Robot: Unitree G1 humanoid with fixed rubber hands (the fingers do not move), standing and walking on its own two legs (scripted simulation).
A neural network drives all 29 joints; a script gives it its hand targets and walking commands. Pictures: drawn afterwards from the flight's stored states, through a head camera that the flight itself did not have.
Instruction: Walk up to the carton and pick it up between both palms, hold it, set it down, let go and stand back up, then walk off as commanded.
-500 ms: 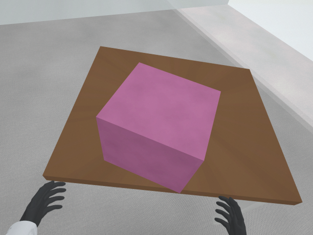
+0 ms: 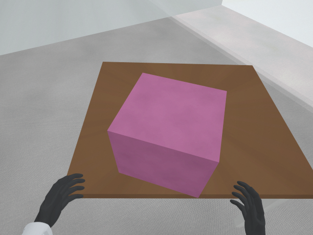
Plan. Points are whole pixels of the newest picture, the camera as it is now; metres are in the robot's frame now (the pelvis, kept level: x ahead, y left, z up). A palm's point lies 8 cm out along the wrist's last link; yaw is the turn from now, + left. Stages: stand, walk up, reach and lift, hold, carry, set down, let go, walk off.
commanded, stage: reach and lift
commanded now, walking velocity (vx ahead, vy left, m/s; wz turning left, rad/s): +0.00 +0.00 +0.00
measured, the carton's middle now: (169, 134) +0.41 -0.01 -0.01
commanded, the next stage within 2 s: none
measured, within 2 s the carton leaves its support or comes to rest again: neither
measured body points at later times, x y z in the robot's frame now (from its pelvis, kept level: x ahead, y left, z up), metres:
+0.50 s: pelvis -0.04 -0.04 +0.00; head -0.07 -0.02 +0.45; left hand +0.19 +0.24 +0.04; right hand +0.22 -0.21 +0.03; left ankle -0.04 +0.07 -0.74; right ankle +0.00 -0.22 -0.74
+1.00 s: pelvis +0.00 -0.05 +0.01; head +0.03 -0.02 +0.45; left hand +0.31 +0.24 +0.05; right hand +0.29 -0.21 +0.06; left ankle -0.04 +0.07 -0.74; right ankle +0.00 -0.22 -0.74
